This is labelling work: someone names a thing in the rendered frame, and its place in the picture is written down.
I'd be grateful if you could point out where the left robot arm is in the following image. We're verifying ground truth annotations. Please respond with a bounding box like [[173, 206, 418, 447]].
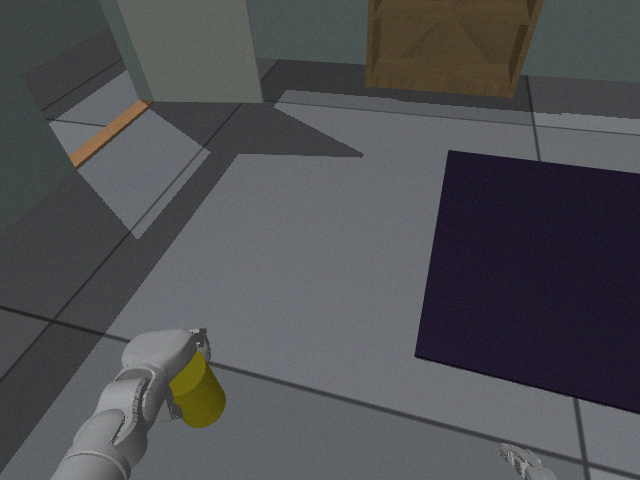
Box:
[[50, 363, 169, 480]]

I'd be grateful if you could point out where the can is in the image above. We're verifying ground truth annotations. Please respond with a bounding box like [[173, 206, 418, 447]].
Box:
[[169, 350, 226, 428]]

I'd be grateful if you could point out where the left robot hand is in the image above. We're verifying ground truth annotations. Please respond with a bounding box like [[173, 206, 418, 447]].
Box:
[[121, 328, 211, 422]]

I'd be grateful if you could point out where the right robot hand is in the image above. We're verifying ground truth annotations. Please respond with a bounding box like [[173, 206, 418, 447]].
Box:
[[499, 443, 559, 480]]

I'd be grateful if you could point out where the bookshelf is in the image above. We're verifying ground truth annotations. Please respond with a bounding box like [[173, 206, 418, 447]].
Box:
[[365, 0, 544, 99]]

